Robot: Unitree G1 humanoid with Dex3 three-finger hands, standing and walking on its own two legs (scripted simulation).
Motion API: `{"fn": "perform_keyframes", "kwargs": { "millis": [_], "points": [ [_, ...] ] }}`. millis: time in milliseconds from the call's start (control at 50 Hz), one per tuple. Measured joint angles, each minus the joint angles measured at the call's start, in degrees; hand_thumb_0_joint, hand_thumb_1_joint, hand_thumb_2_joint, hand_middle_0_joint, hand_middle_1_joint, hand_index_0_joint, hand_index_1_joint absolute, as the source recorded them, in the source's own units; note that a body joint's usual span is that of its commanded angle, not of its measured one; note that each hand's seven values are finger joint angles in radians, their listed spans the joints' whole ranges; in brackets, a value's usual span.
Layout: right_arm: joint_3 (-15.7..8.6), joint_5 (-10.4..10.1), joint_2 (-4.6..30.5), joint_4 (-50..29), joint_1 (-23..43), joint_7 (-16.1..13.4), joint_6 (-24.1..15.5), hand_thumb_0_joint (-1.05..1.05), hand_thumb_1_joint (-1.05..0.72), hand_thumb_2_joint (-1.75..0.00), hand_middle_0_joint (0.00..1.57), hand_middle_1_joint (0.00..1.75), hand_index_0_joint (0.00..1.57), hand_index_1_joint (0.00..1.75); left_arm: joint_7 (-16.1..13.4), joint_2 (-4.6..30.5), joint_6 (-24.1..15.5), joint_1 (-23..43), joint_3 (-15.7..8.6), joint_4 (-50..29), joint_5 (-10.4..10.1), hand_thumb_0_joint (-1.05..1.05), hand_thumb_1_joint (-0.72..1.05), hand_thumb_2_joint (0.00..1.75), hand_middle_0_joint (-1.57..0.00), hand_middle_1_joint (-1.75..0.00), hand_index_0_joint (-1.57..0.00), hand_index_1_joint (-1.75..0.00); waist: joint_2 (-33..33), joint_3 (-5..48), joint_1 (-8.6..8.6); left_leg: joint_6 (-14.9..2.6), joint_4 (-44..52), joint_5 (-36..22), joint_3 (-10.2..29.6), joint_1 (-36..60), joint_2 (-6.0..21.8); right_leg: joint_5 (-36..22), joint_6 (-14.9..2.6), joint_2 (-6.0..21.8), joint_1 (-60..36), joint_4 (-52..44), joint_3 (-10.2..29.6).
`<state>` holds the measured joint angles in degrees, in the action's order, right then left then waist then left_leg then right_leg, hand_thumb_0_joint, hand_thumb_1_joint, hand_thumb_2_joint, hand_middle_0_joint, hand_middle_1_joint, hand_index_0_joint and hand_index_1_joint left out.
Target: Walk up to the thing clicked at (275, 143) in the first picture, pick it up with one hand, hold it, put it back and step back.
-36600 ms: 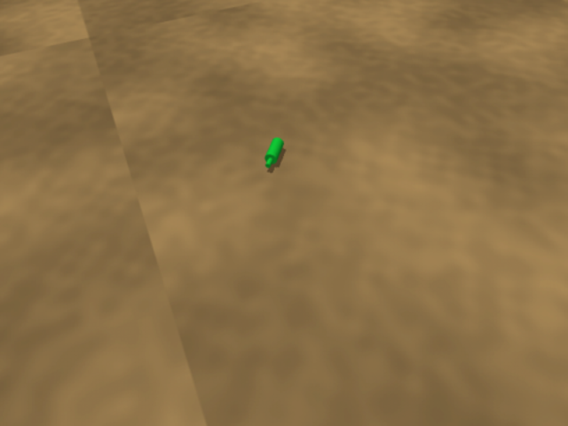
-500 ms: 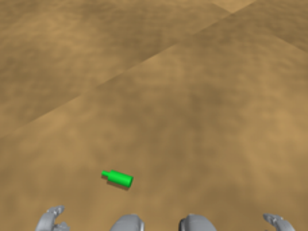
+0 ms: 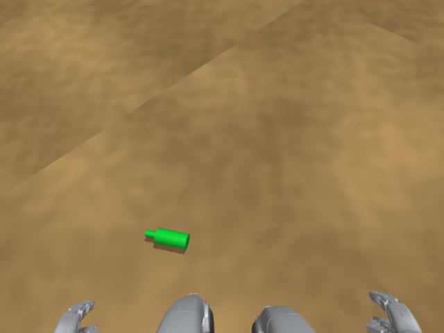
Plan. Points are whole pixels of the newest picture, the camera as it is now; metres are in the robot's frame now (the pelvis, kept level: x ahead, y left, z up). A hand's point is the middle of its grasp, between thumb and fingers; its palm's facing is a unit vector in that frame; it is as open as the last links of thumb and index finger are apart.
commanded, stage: step back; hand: left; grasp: from above
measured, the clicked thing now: (166, 237) +0.47 +0.27 -0.72
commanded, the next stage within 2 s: none
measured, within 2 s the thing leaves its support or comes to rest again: neither
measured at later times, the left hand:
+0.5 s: hand out of the picture -0.02 +0.28 -0.14, palm faces +0.03 -0.93 -0.37, open 7.4 cm
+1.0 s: hand out of the picture -0.18 +0.24 -0.12, palm faces +0.04 -0.90 -0.43, open 7.4 cm
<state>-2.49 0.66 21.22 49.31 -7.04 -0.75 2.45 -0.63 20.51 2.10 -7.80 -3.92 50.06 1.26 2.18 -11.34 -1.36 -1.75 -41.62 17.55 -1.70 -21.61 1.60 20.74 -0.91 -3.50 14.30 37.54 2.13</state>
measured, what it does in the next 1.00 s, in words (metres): walks backwards: left foot, then right foot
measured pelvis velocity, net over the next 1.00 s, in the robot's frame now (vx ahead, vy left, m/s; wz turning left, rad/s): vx -0.29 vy -0.04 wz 0.07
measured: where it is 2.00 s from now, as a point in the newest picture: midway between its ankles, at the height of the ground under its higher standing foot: outside the picture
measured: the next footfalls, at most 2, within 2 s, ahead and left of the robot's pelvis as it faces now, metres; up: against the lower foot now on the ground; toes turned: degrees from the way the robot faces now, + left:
left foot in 0.30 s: -0.05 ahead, +0.12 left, +0.00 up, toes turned +1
right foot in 0.68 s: -0.18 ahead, -0.15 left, +0.00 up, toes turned +2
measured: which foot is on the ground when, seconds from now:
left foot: up 0.00-0.28, down 0.30-0.70, up 0.72-1.00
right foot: down 0.00-0.32, up 0.34-0.66, down 0.68-1.00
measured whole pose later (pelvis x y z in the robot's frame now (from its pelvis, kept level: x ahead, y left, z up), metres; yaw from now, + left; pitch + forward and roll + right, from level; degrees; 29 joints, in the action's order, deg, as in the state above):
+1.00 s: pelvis -0.29 -0.04 +0.00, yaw +4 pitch -2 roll +1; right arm -2.6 1.0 22.9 49.9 -12.4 -1.2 2.5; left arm -1.1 21.2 2.5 -7.8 -3.5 44.2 1.8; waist 0.5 -9.7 0.0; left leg 0.7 -45.9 27.9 2.8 -17.8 -3.4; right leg 14.9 -0.6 2.4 21.6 38.7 -1.3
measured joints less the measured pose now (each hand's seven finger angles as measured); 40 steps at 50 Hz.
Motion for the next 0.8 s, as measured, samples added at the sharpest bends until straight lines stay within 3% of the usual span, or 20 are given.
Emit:
{"fn": "perform_keyframes", "kwargs": {
  "millis": [60,100,140,240,280,320,340,380,440,500,600,680,700,720,760,800],
  "points": [
    [-0.17,-0.50,0.09,0.81,0.09,-0.20,0.74,0.01,-0.90,-0.89,0.20,0.30,0.20,0.30,0.51,-0.22,-0.13,-0.96,0.34,-0.98,0.04,0.00,0.90,0.90,-0.20,-0.30,-0.21,-0.30,-0.92,1.05,0.90,1.21,-12.74,10.73,5.12,-3.12,-4.96,-0.65,-0.81,1.30,1.26,0.63,0.66],
    [-0.10,-0.84,0.67,0.90,-0.41,-0.27,0.51,0.01,-0.90,-0.89,0.20,0.30,0.20,0.30,0.25,-0.65,-0.14,-1.08,0.46,-1.69,-0.06,0.00,0.90,0.90,-0.20,-0.30,-0.21,-0.30,-1.22,1.61,1.45,1.83,-20.10,12.16,7.59,-4.19,-7.59,-2.17,-0.72,2.23,1.66,-0.72,1.00],
    [-0.02,-0.92,1.29,0.77,-1.08,-0.42,0.03,0.01,-0.90,-0.89,0.20,0.30,0.20,0.30,-0.02,-0.88,-0.01,-0.72,0.48,-2.55,0.13,0.00,0.90,0.90,-0.20,-0.30,-0.21,-0.30,-1.27,1.99,1.68,2.52,-22.63,12.27,8.77,-3.87,-8.52,-3.68,-0.51,2.89,2.33,-1.99,0.85],
    [-0.07,-0.43,2.16,0.51,-2.42,-0.46,-0.30,0.01,-0.90,-0.89,0.20,0.30,0.20,0.30,-0.45,-0.34,0.00,1.08,0.61,-5.60,0.52,0.00,0.90,0.90,-0.20,-0.30,-0.21,-0.30,-1.64,1.54,1.56,3.01,-10.12,12.37,6.60,1.95,-5.75,-5.82,0.32,4.06,5.08,-1.94,-0.79],
    [-0.23,-0.01,2.10,0.53,-2.79,-0.25,-0.71,0.01,-0.90,-0.89,0.20,0.30,0.20,0.30,-0.33,0.43,0.20,1.71,0.76,-6.58,0.22,0.00,0.90,0.90,-0.20,-0.30,-0.21,-0.30,-2.23,1.30,1.20,2.49,0.24,7.58,4.84,5.64,-4.27,-5.75,0.89,4.60,6.87,0.00,-1.55],
    [-0.57,0.83,1.15,0.89,-2.57,-0.13,-1.17,0.01,-0.91,-0.89,0.20,0.30,0.20,0.30,-0.18,1.60,0.73,2.50,0.62,-6.80,-0.21,0.00,0.90,0.90,-0.20,-0.30,-0.21,-0.30,-4.57,0.29,1.44,1.03,4.90,2.17,3.33,7.23,-5.09,-5.44,1.08,5.79,8.64,2.91,-0.59],
    [-0.40,1.12,0.72,0.86,-2.46,0.21,-1.15,0.01,-0.91,-0.89,0.20,0.30,0.20,0.30,-0.28,1.87,1.08,2.57,0.40,-6.42,-0.42,0.00,0.90,0.90,-0.20,-0.30,-0.21,-0.30,-5.25,0.02,1.70,0.55,4.34,2.16,2.81,6.85,-5.16,-1.08,0.71,4.91,9.51,5.29,1.13],
    [-0.03,1.42,0.19,0.56,-2.57,0.74,-1.38,0.01,-0.90,-0.89,0.20,0.30,0.20,0.30,-0.63,2.00,1.83,2.31,0.09,-5.07,-0.40,0.00,0.90,0.90,-0.20,-0.30,-0.21,-0.30,-4.58,0.31,0.89,0.11,3.95,1.72,3.54,5.91,-3.86,7.47,0.24,0.57,11.60,14.84,4.35],
    [0.46,1.53,-0.81,0.31,-2.60,0.41,-1.46,0.01,-0.90,-0.89,0.20,0.30,0.21,0.30,-0.66,2.59,2.03,1.07,-0.36,-3.95,-0.97,0.00,0.90,0.90,-0.20,-0.30,-0.21,-0.30,-4.69,1.30,0.96,0.33,6.66,-0.90,3.48,5.55,-2.25,8.70,-0.07,-3.23,13.57,27.56,6.76],
    [0.35,1.51,-1.02,-0.58,-2.03,0.02,-1.52,0.01,-0.90,-0.89,0.20,0.30,0.21,0.31,-0.34,2.89,1.70,-0.74,-0.79,-3.67,-0.82,0.00,0.90,0.90,-0.20,-0.30,-0.21,-0.30,-4.47,1.67,1.37,0.41,7.97,-2.94,2.99,4.50,-0.89,8.21,1.27,-3.42,12.26,31.19,6.82],
    [0.14,1.48,-0.47,-3.02,-0.56,-0.16,-1.87,0.01,-0.90,-0.89,0.20,0.30,0.21,0.31,0.13,3.22,1.70,-2.72,-1.02,-2.85,-0.59,0.00,0.90,0.90,-0.20,-0.30,-0.20,-0.30,-4.09,1.18,1.69,1.07,7.04,-5.09,1.82,1.36,0.83,8.44,2.65,-0.28,6.19,20.45,5.31],
    [0.07,1.25,1.08,-4.09,0.23,0.25,-0.98,0.01,-0.90,-0.89,0.20,0.30,0.21,0.31,0.66,2.81,0.79,-3.52,-0.90,-1.88,-0.35,0.00,0.90,0.90,-0.20,-0.30,-0.20,-0.30,-3.00,1.52,2.05,2.81,3.55,-5.81,1.33,-2.74,2.05,2.97,1.43,2.40,-0.90,2.04,1.51],
    [-0.17,0.99,1.87,-3.86,0.61,0.23,-0.61,0.01,-0.90,-0.89,0.20,0.30,0.21,0.31,0.67,1.92,0.51,-3.30,-0.95,-1.22,-0.02,0.00,0.90,0.90,-0.20,-0.30,-0.20,-0.30,-1.06,1.11,1.74,3.16,2.25,-5.88,2.46,-3.73,3.09,2.67,1.16,1.33,-1.45,0.63,0.39],
    [-0.51,0.65,2.38,-3.43,0.68,0.09,-0.18,0.01,-0.90,-0.89,0.20,0.30,0.21,0.31,0.86,1.08,0.44,-3.35,-0.79,-0.97,0.30,0.00,0.90,0.90,-0.20,-0.30,-0.20,-0.30,0.44,0.92,1.16,2.79,0.84,-3.34,4.64,-4.65,2.66,2.27,0.82,0.71,-1.17,0.96,-0.71],
    [-0.88,0.27,2.27,-2.18,-0.02,-0.43,0.67,0.01,-0.90,-0.89,0.20,0.30,0.20,0.30,1.32,0.49,0.47,-4.31,-0.16,-1.32,0.63,0.00,0.90,0.90,-0.20,-0.30,-0.21,-0.30,-0.34,1.91,1.97,2.61,-7.87,6.75,7.59,-7.02,-1.92,1.68,0.10,1.98,0.68,2.45,-0.13],
    [-0.91,-0.21,2.54,-1.40,-1.20,-0.57,0.78,0.01,-0.90,-0.89,0.20,0.30,0.20,0.30,1.09,-0.25,0.59,-4.81,0.26,-1.40,0.62,0.00,0.90,0.90,-0.20,-0.30,-0.21,-0.30,-0.94,2.64,2.49,2.38,-17.31,9.39,9.44,-8.41,-6.07,0.01,-0.01,3.37,1.35,1.47,0.46]
  ]
}}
